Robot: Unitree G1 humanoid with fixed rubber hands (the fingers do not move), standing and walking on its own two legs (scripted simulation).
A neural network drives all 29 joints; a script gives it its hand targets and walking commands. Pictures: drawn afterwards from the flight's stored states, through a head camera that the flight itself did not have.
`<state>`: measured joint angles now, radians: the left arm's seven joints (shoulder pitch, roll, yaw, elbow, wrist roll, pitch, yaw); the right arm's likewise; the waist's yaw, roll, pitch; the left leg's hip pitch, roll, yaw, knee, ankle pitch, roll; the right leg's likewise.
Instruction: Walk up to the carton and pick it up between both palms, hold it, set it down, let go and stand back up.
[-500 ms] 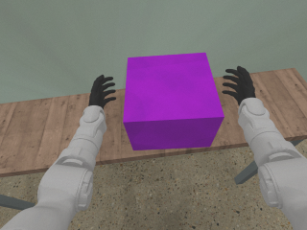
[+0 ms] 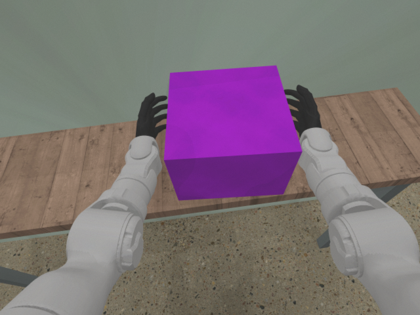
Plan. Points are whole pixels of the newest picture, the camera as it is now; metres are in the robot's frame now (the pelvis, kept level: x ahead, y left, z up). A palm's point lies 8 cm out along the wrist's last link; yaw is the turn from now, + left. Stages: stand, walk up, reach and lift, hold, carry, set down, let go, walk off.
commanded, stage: reach and lift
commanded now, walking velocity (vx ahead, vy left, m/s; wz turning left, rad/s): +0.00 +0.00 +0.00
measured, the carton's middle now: (226, 133) +0.46 +0.03 +0.05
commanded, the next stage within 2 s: none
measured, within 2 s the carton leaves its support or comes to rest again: leaves its support in 1.70 s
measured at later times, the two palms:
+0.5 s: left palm (148, 134) +0.43 +0.18 +0.07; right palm (309, 130) +0.45 -0.13 +0.08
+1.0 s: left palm (149, 136) +0.43 +0.18 +0.07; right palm (310, 134) +0.44 -0.13 +0.08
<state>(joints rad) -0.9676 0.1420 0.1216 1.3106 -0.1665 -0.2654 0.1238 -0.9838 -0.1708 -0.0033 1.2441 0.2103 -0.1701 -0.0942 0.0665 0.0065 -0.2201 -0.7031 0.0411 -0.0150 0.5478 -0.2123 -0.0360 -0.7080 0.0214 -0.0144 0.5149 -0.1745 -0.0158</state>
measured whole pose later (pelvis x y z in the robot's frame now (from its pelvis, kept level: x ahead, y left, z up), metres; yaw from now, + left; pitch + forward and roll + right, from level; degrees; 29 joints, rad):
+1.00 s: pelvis +0.04 +0.01 +0.02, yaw -1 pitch +9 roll -1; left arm -0.72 -0.06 0.50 0.92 0.32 -0.17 0.07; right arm -0.72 0.02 -0.49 0.98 -0.33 -0.26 0.00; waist 0.05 -0.02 -0.03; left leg -0.28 0.05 0.06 0.32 -0.19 -0.02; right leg -0.28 0.01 -0.01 0.27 -0.14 0.00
